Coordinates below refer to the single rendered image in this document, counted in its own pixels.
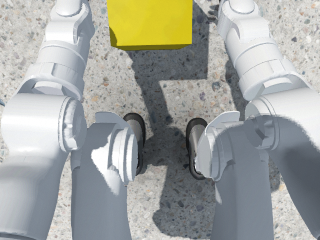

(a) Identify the right robot shin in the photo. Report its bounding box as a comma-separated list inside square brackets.
[194, 111, 269, 178]

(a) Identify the right robot upper arm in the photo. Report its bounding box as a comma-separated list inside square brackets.
[243, 87, 320, 240]

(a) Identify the robot right foot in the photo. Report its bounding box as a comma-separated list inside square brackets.
[185, 117, 208, 180]

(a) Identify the carton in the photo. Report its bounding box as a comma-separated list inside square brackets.
[106, 0, 193, 51]

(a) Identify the robot right forearm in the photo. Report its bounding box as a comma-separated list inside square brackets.
[216, 0, 319, 101]

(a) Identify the robot left forearm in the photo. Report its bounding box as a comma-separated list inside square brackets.
[1, 0, 95, 145]

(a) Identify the left robot upper arm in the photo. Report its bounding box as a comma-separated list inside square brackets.
[0, 92, 88, 240]

